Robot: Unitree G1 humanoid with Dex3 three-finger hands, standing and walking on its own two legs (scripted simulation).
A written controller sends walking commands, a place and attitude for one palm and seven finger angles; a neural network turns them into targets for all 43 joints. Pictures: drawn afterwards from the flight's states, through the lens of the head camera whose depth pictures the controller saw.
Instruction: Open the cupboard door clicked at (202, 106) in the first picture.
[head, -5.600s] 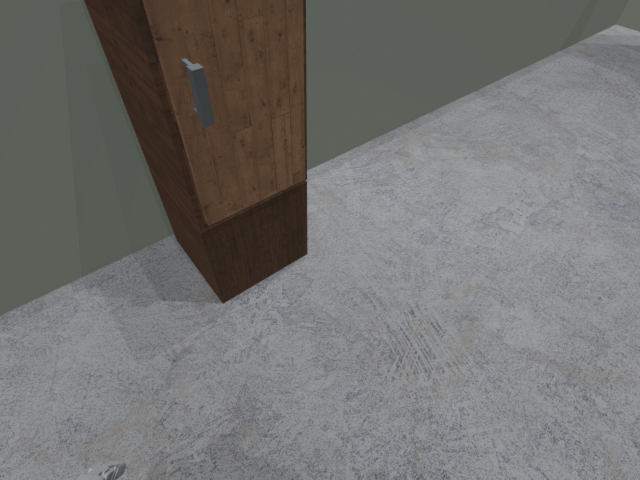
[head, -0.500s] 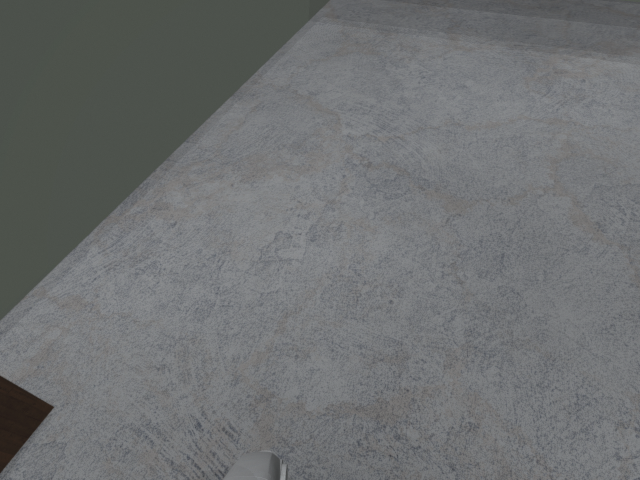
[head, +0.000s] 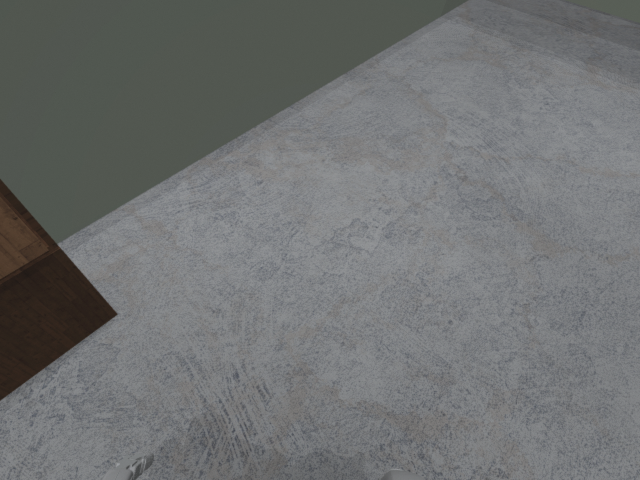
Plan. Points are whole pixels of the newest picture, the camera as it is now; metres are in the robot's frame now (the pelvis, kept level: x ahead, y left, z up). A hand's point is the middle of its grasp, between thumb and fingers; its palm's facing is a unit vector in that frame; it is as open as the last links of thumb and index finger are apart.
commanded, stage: turn to face it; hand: left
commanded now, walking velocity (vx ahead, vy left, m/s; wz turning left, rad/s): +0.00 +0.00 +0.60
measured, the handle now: out of the picture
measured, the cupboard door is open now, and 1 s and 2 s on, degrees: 0 0 0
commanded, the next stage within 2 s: take the last steps up to it in 1.34 s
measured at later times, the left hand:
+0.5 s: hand out of the picture -0.02 +0.23 -0.19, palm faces +0.35 -0.90 -0.25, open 7.4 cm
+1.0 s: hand out of the picture -0.04 +0.20 -0.14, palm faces +0.59 -0.75 -0.30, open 7.4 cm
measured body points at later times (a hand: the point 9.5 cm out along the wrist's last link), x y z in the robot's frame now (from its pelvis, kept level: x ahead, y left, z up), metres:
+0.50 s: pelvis -0.01 +0.01 -0.02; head +0.03 +0.04 +0.43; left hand -0.04 +0.28 -0.17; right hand +0.16 -0.22 -0.14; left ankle -0.04 +0.12 -0.74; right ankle +0.01 -0.14 -0.72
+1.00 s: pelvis -0.01 -0.02 +0.00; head +0.03 -0.04 +0.45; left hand -0.07 +0.24 -0.11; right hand +0.21 -0.20 -0.16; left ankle -0.08 +0.09 -0.66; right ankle +0.06 -0.11 -0.74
